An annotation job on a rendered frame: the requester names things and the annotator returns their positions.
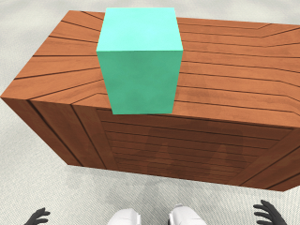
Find carton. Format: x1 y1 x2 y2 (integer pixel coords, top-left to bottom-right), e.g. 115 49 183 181
96 7 183 114

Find right robot hand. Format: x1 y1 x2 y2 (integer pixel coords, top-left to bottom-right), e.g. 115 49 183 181
253 200 287 225

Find robot right shin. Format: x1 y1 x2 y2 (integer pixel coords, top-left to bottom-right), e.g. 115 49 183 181
173 203 183 209

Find robot left thigh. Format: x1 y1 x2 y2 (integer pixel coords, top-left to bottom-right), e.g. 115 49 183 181
107 209 142 225

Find pedestal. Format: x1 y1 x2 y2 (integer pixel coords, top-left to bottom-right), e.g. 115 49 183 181
0 10 300 192

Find left robot hand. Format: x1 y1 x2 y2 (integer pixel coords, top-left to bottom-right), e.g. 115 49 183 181
24 207 50 225

